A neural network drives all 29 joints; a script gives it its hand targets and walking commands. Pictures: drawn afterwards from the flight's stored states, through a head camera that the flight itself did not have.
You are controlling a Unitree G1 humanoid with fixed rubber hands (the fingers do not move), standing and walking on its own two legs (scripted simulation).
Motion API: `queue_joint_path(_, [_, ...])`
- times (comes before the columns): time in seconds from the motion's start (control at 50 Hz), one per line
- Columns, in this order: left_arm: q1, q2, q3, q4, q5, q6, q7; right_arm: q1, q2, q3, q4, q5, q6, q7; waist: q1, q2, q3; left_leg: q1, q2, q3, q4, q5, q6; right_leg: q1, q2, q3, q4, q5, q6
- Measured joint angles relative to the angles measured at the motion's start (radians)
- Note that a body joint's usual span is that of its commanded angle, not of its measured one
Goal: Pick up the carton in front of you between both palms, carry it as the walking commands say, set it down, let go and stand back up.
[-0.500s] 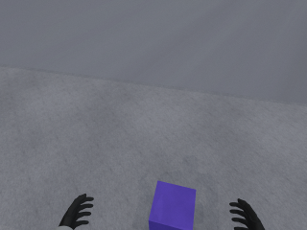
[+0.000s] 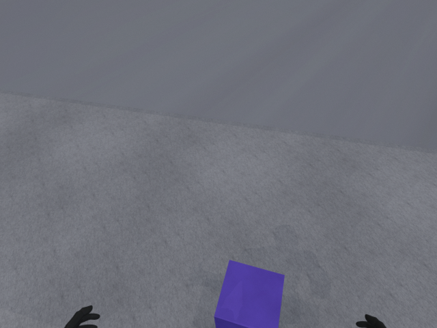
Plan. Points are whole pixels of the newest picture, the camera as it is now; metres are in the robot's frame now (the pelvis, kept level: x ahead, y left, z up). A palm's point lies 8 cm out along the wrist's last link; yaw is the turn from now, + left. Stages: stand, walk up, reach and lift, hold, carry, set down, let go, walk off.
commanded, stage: stand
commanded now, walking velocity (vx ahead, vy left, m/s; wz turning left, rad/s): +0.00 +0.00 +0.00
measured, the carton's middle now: (249, 304) +0.35 -0.07 -0.64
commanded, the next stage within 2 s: none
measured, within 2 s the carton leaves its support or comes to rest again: neither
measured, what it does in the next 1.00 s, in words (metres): stands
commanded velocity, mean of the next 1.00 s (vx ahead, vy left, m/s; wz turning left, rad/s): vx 0.00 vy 0.00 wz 0.00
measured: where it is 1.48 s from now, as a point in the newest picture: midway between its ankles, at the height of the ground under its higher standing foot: outside the picture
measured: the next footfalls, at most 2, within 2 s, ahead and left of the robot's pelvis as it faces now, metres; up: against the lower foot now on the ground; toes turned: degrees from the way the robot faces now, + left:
none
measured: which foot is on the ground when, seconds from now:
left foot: down 0.00-1.00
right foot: down 0.00-1.00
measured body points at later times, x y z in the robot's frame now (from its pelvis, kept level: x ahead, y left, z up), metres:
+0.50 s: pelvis -0.01 +0.00 +0.01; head -0.01 -0.01 +0.46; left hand +0.10 +0.30 -0.10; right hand +0.09 -0.31 -0.11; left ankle -0.06 +0.14 -0.74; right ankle +0.00 -0.11 -0.74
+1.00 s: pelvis -0.02 +0.00 +0.01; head -0.02 -0.01 +0.46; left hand +0.09 +0.32 -0.10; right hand +0.07 -0.31 -0.11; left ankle -0.06 +0.14 -0.74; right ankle +0.00 -0.11 -0.74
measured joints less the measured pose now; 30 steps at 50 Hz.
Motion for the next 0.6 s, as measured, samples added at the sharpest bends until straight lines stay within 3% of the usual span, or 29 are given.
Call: queue_joint_path(0.6, [-0.032, 0.031, -0.010, 0.137, -0.016, -0.003, -0.012, -0.007, -0.028, 0.021, 0.151, 0.010, -0.019, -0.001, 0.002, -0.016, 0.007, 0.053, 0.009, 0.016, -0.089, 0.061, -0.004, 0.050, 0.001, 0.010, -0.087, 0.064, 0.000])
